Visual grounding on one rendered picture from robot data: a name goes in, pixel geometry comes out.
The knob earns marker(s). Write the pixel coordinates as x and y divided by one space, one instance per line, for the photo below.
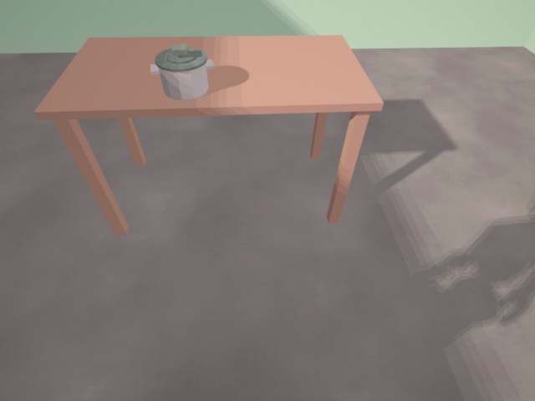
179 49

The pot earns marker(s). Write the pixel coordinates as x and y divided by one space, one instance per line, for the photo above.
184 85

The table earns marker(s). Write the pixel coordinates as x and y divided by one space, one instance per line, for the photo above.
109 78

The lid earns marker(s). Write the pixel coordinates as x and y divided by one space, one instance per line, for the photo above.
194 60

